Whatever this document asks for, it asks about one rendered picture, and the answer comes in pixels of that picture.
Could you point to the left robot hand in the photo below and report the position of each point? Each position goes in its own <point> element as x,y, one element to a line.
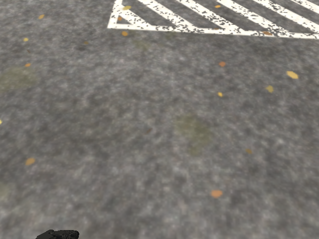
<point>60,234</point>

